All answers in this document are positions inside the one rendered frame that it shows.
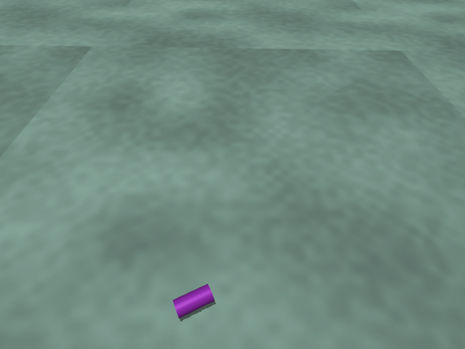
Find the can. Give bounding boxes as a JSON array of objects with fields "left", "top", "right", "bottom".
[{"left": 173, "top": 284, "right": 214, "bottom": 318}]

